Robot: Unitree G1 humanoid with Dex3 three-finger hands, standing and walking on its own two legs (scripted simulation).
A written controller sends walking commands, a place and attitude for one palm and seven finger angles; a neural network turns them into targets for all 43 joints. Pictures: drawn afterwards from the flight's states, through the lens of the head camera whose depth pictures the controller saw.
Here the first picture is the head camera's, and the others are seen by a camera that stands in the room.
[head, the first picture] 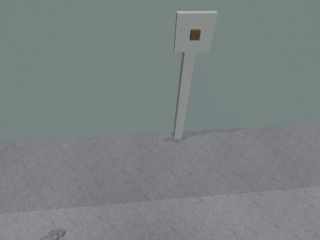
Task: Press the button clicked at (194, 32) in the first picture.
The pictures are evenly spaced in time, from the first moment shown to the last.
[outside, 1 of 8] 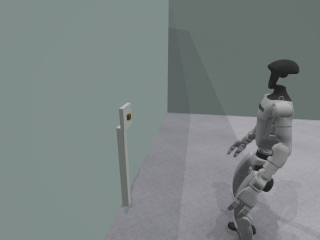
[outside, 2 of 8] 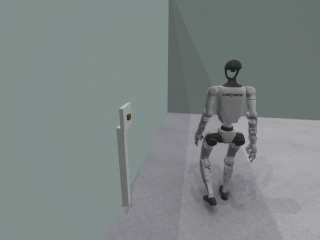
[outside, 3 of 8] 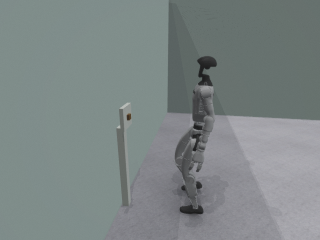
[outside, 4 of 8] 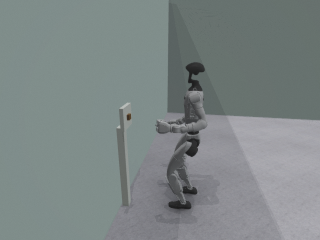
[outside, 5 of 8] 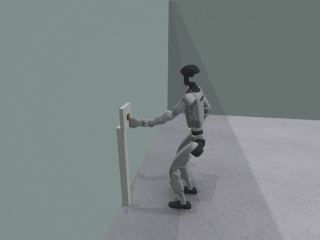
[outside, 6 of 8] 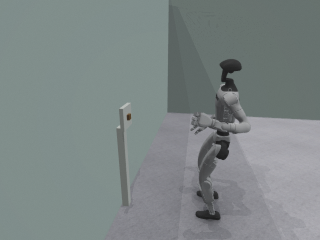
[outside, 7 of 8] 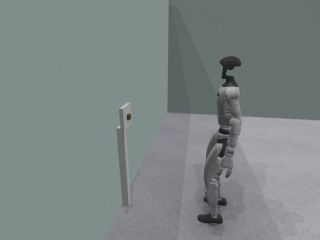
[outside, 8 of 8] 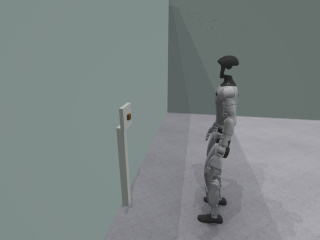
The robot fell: no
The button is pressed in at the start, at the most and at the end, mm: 0 8 0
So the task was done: yes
